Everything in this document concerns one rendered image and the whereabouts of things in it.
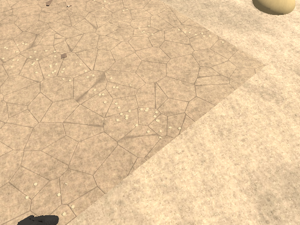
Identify robot left hand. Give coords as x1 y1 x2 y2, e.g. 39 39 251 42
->
17 215 59 225

